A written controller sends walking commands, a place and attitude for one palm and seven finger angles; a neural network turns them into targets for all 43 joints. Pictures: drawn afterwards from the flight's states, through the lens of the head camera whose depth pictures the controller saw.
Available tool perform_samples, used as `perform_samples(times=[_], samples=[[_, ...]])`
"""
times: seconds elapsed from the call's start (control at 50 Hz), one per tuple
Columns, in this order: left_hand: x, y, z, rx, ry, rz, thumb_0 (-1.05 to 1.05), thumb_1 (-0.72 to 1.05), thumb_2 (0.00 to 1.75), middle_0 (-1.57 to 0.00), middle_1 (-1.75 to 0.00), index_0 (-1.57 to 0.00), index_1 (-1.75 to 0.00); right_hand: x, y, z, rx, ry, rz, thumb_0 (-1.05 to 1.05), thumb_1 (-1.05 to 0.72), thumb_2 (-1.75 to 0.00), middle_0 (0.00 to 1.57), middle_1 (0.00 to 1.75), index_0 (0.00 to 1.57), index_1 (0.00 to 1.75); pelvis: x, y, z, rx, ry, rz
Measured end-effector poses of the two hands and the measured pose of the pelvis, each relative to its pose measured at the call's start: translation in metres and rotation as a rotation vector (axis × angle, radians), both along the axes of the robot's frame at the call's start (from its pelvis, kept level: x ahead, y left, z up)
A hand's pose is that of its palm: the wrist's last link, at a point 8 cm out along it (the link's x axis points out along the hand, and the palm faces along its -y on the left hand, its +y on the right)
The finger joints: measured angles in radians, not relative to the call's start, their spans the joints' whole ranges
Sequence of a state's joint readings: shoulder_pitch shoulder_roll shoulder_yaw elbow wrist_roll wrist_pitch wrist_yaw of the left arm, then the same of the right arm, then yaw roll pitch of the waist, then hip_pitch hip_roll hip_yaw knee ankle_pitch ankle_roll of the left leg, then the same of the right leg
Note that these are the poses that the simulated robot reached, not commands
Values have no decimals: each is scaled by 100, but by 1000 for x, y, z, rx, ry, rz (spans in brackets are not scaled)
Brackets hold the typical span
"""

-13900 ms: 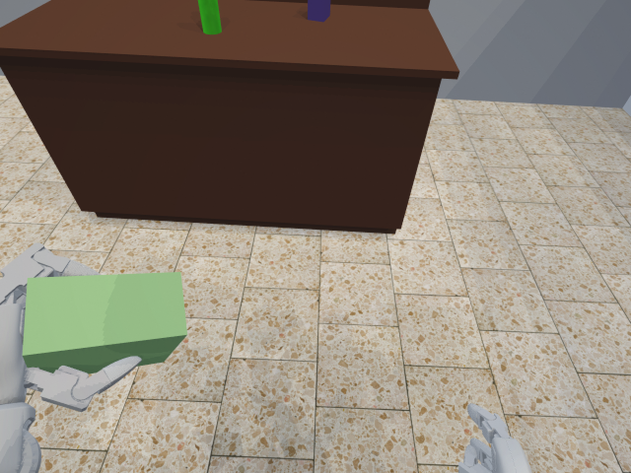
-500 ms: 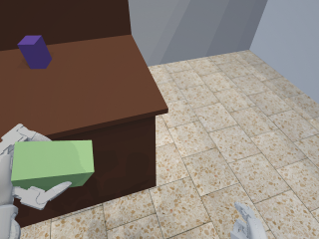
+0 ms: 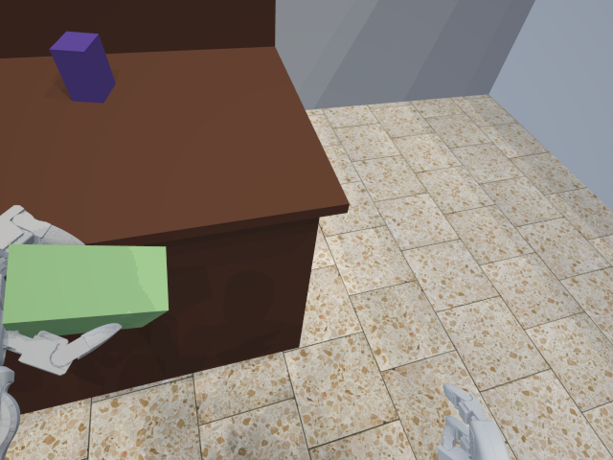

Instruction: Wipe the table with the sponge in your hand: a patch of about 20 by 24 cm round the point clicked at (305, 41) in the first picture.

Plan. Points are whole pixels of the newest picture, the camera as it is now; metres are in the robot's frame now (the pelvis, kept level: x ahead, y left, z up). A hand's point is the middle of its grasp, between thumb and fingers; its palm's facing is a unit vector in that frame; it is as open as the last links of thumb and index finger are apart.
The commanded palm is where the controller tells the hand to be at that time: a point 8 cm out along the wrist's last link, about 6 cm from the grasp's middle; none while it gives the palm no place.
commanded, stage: shuffle to correct the standing spot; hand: left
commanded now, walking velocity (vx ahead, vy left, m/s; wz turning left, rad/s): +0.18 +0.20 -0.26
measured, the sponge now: (111, 292) +0.24 +0.23 +0.14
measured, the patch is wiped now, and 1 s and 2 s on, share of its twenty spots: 0.00 0.00 0.00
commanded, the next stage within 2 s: come to a stop and stand still in 1.10 s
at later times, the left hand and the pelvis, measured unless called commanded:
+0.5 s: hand (70, 232) +0.28 +0.29 +0.16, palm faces +0.36 -0.86 -0.37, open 10.4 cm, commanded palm +0.23 +0.33 +0.17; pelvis +0.06 +0.05 -0.03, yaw -2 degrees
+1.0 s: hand (47, 192) +0.34 +0.35 +0.15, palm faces +0.31 -0.82 -0.49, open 10.4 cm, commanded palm +0.29 +0.38 +0.17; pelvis +0.11 +0.12 +0.00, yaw -5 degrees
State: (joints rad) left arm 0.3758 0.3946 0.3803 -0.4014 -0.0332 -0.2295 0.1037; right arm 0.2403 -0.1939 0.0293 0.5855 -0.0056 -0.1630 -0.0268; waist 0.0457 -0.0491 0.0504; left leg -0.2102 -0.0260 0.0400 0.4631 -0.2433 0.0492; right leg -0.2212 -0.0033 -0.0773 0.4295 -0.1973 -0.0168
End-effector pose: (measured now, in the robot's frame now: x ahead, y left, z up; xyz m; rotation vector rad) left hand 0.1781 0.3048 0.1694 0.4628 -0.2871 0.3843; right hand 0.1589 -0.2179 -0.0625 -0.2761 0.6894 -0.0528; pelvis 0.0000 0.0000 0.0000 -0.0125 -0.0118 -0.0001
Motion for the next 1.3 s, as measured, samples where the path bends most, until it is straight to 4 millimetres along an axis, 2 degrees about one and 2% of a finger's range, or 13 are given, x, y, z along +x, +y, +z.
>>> perform_samples(times=[0.1,0.18,0.26,0.36,0.52,0.64,0.72,0.82,0.94,1.04,1.14,1.22,1.3], samples=[[13,-5,8,-41,-83,-33,-1,-52,100,-69,-137,-71,-136,26,12,6,6,-63,29,1,-90,-89,20,30,20,30,12,11,-3,-9,3,-13],[31,-9,2,-44,-60,-91,-1,-52,100,-69,-137,-71,-136,43,18,9,10,-97,7,1,-90,-89,20,30,20,30,25,20,-7,-10,8,-27],[51,1,-7,-14,-9,-100,-1,-52,100,-69,-137,-71,-136,52,20,5,18,-95,-28,1,-90,-89,20,30,20,30,37,26,-11,-3,8,-40],[68,10,-3,28,-11,-99,-1,-52,100,-69,-137,-71,-136,55,21,-9,24,-40,-46,1,-90,-89,20,30,20,30,50,32,-17,-18,9,-26],[68,29,3,59,-141,-138,-1,-52,100,-69,-137,-71,-136,56,29,-28,-32,65,-66,1,-90,-89,20,30,20,30,64,60,-33,-16,-6,-44],[102,46,6,84,-83,-121,-1,-52,100,-69,-137,-71,-136,55,60,-34,65,32,-145,1,-90,-89,20,30,20,30,73,77,-26,25,-28,-86],[119,39,20,103,-58,-151,-1,-52,100,-69,-137,-71,-136,53,79,-36,137,26,-147,1,-90,-89,20,30,20,30,80,83,-17,29,-8,-93],[124,31,23,159,-18,-209,-1,-52,100,-69,-137,-71,-136,55,82,-50,150,58,-153,1,-90,-89,20,30,20,30,89,90,-21,11,4,-86],[123,65,9,114,98,-120,-1,-52,100,-69,-137,-71,-136,54,74,-39,86,140,-186,1,-90,-89,20,30,20,30,102,105,-6,49,18,-100],[131,91,3,63,85,-74,-1,-52,100,-69,-137,-71,-136,69,77,-28,-7,122,-188,1,-90,-89,20,30,20,30,111,128,-5,69,6,-87],[146,112,10,75,-51,-144,-1,-52,100,-69,-137,-72,-136,99,102,-25,-44,13,-217,1,-90,-90,20,30,19,30,117,163,-22,57,-16,-76],[149,129,20,141,-86,-154,-1,-52,101,-69,-137,-72,-136,117,141,-20,41,-65,-192,1,-90,-90,20,30,19,30,116,173,-24,59,-25,-81],[140,140,28,168,-78,-114,-1,-52,101,-70,-136,-72,-136,124,175,-28,134,-94,-136,1,-90,-90,20,30,20,30,117,180,-26,50,-24,-77]])
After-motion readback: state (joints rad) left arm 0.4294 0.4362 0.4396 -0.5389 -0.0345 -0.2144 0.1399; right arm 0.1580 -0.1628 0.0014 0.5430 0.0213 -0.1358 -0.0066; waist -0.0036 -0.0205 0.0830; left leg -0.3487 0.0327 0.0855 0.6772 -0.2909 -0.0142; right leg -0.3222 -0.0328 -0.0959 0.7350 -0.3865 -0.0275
